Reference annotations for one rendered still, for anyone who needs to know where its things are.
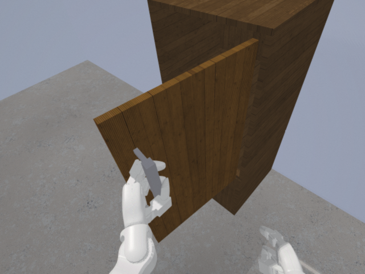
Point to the robot left hand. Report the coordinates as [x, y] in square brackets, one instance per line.
[134, 192]

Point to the cupboard door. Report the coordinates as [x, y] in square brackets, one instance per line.
[194, 123]

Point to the robot right hand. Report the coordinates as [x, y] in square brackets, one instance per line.
[281, 260]

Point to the handle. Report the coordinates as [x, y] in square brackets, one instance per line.
[151, 172]

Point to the robot left forearm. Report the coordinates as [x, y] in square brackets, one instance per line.
[137, 254]

